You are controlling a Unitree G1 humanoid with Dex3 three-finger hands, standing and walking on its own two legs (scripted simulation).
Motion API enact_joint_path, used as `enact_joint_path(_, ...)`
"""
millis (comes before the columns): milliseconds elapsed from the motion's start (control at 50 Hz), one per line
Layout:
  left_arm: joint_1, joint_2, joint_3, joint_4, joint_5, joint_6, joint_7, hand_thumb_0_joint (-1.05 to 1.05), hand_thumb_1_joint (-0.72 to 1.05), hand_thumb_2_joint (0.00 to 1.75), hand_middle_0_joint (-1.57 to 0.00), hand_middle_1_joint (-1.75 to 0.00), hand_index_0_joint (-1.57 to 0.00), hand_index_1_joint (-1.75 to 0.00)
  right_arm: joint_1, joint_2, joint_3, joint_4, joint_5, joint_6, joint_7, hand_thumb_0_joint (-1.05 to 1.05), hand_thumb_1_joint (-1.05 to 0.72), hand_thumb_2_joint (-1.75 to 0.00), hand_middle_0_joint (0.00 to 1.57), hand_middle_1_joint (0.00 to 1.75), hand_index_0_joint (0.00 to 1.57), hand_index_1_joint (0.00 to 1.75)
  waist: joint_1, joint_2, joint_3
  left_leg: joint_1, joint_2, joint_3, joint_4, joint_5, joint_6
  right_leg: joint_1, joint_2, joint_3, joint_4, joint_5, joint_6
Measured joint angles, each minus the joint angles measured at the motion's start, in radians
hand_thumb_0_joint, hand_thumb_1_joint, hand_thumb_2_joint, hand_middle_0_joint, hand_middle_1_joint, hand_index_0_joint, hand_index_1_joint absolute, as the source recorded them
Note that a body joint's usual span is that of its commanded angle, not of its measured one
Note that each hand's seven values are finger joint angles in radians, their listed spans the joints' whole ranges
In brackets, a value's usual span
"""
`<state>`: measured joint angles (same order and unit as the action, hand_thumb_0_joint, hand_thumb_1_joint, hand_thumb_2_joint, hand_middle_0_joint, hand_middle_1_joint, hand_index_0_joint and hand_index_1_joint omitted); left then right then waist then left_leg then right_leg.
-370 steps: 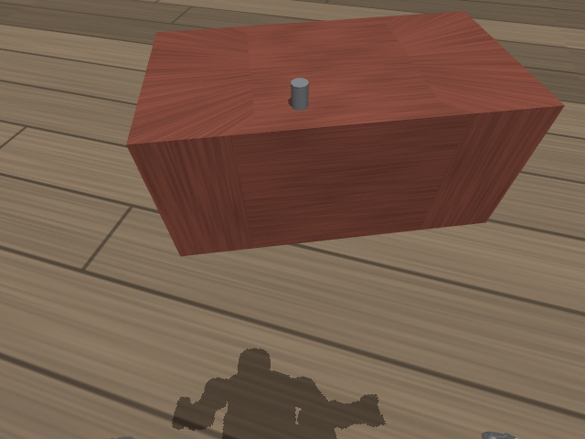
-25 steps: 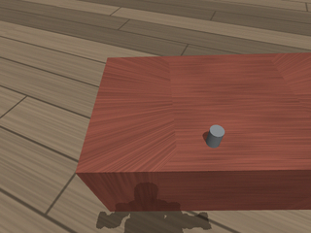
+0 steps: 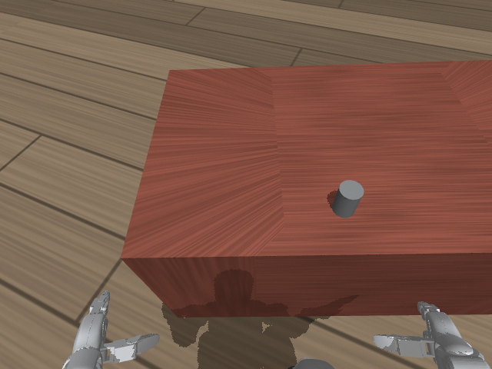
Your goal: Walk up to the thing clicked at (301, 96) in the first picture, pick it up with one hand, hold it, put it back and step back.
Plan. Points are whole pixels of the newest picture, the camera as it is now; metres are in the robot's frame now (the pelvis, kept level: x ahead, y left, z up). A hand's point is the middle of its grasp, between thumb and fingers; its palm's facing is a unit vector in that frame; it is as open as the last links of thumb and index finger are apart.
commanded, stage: go down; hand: right
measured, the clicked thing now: (347, 199) +0.47 -0.21 -0.12
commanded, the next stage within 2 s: none
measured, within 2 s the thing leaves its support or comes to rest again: neither
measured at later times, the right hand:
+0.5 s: hand (422, 336) +0.18 -0.28 -0.12, palm faces +0.11 +0.95 -0.31, open 17.5 cm
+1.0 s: hand (435, 336) +0.18 -0.30 -0.10, palm faces +0.13 +0.95 -0.30, open 17.5 cm
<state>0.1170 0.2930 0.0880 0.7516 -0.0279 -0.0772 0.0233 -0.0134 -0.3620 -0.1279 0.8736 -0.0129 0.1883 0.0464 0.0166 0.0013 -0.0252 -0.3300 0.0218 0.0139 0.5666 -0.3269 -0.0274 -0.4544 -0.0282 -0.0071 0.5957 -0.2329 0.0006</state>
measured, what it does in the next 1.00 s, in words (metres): stands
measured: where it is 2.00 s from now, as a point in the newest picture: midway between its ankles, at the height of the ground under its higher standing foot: outside the picture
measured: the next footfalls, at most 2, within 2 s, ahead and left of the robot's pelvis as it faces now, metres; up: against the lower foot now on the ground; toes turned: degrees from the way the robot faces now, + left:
none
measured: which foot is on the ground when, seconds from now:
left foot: down 0.00-1.00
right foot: down 0.00-1.00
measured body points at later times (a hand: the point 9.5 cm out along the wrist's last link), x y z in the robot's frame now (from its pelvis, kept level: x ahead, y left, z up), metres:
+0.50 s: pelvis +0.02 +0.01 -0.02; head +0.06 +0.00 +0.43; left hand +0.18 +0.28 -0.08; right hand +0.17 -0.33 -0.10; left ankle -0.03 +0.14 -0.73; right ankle +0.04 -0.12 -0.73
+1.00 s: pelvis +0.02 +0.01 -0.03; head +0.06 +0.00 +0.42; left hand +0.17 +0.27 -0.08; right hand +0.17 -0.35 -0.08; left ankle -0.03 +0.14 -0.73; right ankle +0.04 -0.12 -0.73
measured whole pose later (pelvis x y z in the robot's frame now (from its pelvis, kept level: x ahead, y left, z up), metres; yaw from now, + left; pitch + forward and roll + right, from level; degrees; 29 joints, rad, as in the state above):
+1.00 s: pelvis +0.02 +0.01 -0.03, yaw -1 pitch +10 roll +2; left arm 0.38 0.26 0.03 0.35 -0.01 -0.10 0.10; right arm 0.28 -0.45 -0.31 0.40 0.03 0.28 0.21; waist 0.02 0.00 -0.10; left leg -0.50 0.01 0.04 0.82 -0.49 -0.02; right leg -0.64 -0.04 0.02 0.87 -0.39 0.01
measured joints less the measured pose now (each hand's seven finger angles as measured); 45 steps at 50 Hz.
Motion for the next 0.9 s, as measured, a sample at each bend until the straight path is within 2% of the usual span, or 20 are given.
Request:
enact_joint_path(60, 0.051, 0.001, 0.000, -0.035, -0.003, 0.019, -0.006, 0.00, 0.04, 0.19, -0.05, -0.06, -0.07, -0.05, 0.053, -0.017, -0.011, -0.073, 0.002, 0.059, 0.017, 0.00, -0.04, -0.21, 0.06, 0.06, 0.06, 0.06, 0.002, -0.004, -0.017, -0.008, -0.005, 0.003, 0.016, -0.014, 0.003, -0.013, -0.005, 0.003, 0.023, -0.017, 0.003)
enact_joint_path(120, 0.088, 0.000, -0.004, -0.066, -0.003, 0.022, -0.003, 0.00, -0.11, 0.13, -0.05, -0.06, -0.07, -0.04, 0.099, -0.028, -0.024, -0.128, 0.003, 0.080, 0.029, 0.00, 0.11, -0.15, 0.06, 0.06, 0.06, 0.06, 0.005, -0.010, -0.014, -0.021, -0.007, 0.005, 0.034, -0.026, 0.005, -0.027, -0.006, 0.007, 0.043, -0.029, 0.005)
enact_joint_path(220, 0.115, -0.014, -0.006, -0.133, 0.009, -0.003, 0.020, -0.01, -0.33, 0.08, -0.06, -0.06, -0.06, -0.05, 0.130, -0.031, -0.057, -0.172, 0.011, 0.059, 0.047, -0.01, 0.33, -0.09, 0.05, 0.05, 0.06, 0.06, 0.006, -0.019, 0.002, -0.063, -0.006, 0.008, 0.083, -0.051, 0.006, -0.068, -0.006, 0.011, 0.084, -0.048, 0.007)
enact_joint_path(320, 0.137, -0.022, -0.017, -0.200, 0.017, -0.034, 0.049, -0.01, -0.45, 0.06, -0.06, -0.06, -0.06, -0.06, 0.150, -0.028, -0.092, -0.205, 0.016, 0.025, 0.067, -0.01, 0.46, -0.06, 0.04, 0.06, 0.06, 0.06, 0.007, -0.014, -0.011, -0.096, -0.004, 0.013, 0.131, -0.082, 0.007, -0.102, -0.004, 0.017, 0.128, -0.073, 0.010)
enact_joint_path(500, 0.187, -0.021, -0.039, -0.263, 0.022, -0.044, 0.076, -0.01, -0.51, 0.05, -0.07, -0.06, -0.06, -0.06, 0.201, -0.056, -0.125, -0.288, 0.011, 0.029, 0.108, -0.01, 0.54, -0.04, 0.05, 0.06, 0.06, 0.06, 0.004, 0.005, -0.062, -0.112, -0.007, 0.017, 0.175, -0.125, 0.011, -0.125, -0.007, 0.022, 0.183, -0.120, 0.015)
enact_joint_path(700, 0.222, -0.033, -0.056, -0.340, 0.019, -0.028, 0.072, -0.01, -0.53, 0.04, -0.07, -0.06, -0.06, -0.06, 0.242, -0.067, -0.143, -0.375, 0.029, 0.072, 0.139, -0.01, 0.57, -0.04, 0.04, 0.06, 0.06, 0.06, 0.006, -0.011, -0.067, -0.135, -0.010, 0.015, 0.211, -0.149, 0.009, -0.151, -0.011, 0.022, 0.227, -0.149, 0.014)
enact_joint_path(900, 0.260, -0.037, -0.067, -0.393, 0.016, -0.022, 0.075, -0.01, -0.53, 0.05, -0.07, -0.06, -0.06, -0.06, 0.268, -0.075, -0.175, -0.441, 0.041, 0.083, 0.154, -0.01, 0.55, -0.04, 0.05, 0.06, 0.06, 0.06, 0.003, -0.001, -0.078, -0.155, -0.013, 0.020, 0.240, -0.161, 0.011, -0.174, -0.013, 0.028, 0.257, -0.159, 0.016)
